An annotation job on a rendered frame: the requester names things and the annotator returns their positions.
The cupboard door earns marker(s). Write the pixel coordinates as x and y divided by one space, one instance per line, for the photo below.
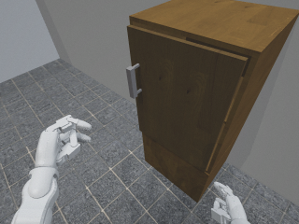
187 89

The robot right hand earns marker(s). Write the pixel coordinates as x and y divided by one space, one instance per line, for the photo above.
226 211

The left robot forearm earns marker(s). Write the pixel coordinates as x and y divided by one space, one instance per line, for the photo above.
38 197

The handle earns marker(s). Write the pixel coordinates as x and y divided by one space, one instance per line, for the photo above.
130 72

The robot left hand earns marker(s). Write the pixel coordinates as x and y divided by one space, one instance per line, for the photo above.
62 133

